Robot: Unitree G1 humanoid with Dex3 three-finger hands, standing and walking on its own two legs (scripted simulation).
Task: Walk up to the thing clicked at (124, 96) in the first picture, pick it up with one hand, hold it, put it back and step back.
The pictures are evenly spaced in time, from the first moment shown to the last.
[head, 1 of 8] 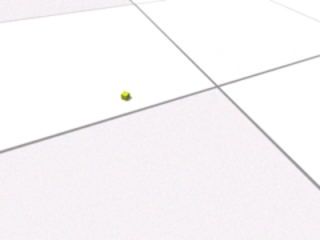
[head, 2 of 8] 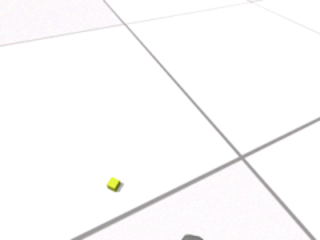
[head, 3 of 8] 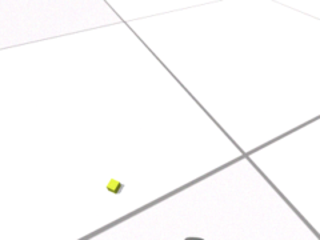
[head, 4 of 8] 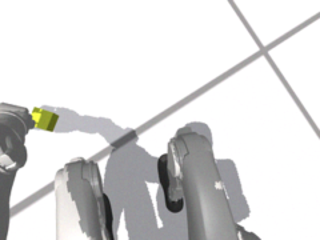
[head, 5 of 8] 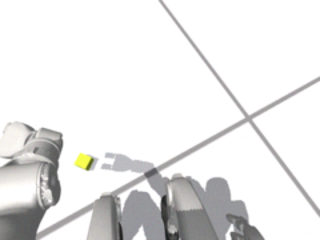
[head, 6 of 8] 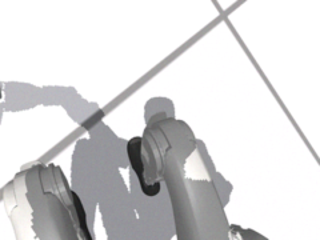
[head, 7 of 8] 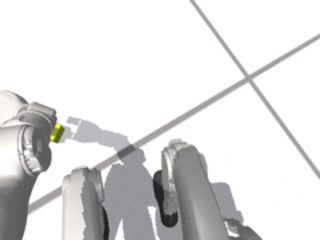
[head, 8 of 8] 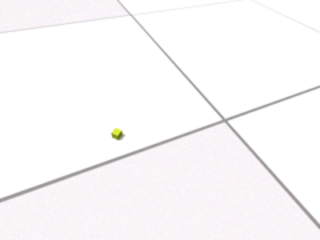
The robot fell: no
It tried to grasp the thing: yes
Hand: left
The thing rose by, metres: 0.00
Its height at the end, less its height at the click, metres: +0.00
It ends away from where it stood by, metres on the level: 0.00
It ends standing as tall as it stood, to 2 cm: yes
